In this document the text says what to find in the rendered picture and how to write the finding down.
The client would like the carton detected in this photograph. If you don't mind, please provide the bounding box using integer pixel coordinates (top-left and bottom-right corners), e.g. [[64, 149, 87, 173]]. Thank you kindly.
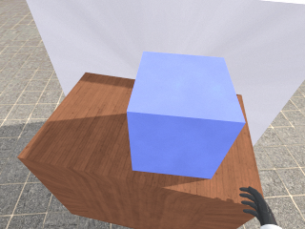
[[127, 52, 246, 179]]

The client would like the pedestal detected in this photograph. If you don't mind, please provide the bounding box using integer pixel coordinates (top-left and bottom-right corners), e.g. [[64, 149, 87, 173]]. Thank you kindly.
[[18, 73, 264, 229]]

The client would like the robot right hand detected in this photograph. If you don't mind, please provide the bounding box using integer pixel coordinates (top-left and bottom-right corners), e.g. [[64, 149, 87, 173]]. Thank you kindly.
[[239, 186, 278, 226]]

